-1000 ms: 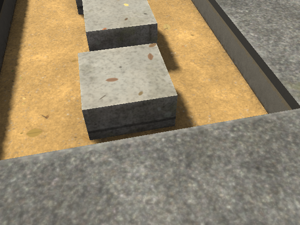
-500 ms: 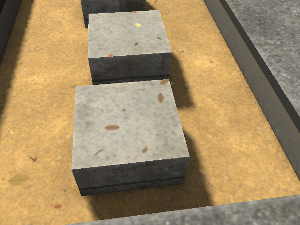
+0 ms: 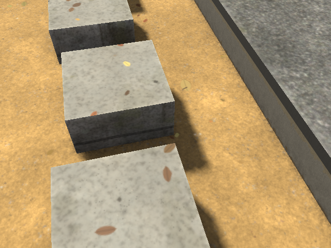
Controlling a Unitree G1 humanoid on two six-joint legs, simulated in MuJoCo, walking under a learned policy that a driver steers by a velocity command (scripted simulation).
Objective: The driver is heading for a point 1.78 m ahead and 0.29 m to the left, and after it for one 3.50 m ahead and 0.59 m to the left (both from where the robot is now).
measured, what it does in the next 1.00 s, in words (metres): walks ahead: right foot, then left foot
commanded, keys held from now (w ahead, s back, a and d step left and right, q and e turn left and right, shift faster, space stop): shift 1.00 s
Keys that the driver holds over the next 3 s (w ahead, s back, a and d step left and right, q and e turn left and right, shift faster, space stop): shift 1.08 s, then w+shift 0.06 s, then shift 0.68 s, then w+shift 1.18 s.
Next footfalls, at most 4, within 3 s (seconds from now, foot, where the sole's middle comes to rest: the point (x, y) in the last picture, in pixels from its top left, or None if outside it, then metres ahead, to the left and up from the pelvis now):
0.18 right None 0.46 -0.13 -0.77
0.76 left None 0.10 0.22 -0.77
1.30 right None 0.43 0.01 -0.77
1.80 left None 0.41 0.19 -0.77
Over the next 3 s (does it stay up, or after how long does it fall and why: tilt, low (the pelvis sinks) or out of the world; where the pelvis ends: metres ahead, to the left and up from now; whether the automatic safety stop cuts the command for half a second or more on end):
stays up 0.25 -0.03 -0.03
